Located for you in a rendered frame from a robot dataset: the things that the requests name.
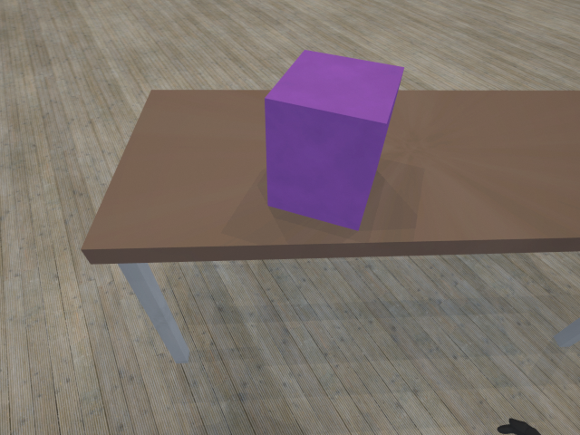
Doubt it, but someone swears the carton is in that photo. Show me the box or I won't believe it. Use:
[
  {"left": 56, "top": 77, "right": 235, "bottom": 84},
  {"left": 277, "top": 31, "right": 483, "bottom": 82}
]
[{"left": 265, "top": 50, "right": 404, "bottom": 231}]

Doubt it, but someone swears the table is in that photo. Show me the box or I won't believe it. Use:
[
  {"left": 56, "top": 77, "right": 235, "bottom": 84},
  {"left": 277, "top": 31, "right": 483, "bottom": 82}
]
[{"left": 81, "top": 90, "right": 580, "bottom": 363}]

